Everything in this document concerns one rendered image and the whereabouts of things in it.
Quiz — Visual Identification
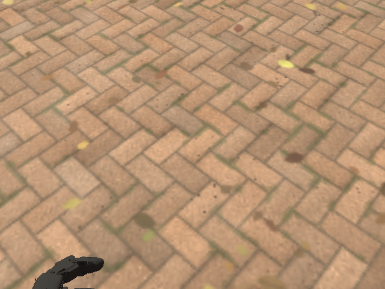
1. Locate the robot left hand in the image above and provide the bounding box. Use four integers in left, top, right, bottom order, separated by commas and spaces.
32, 255, 104, 289

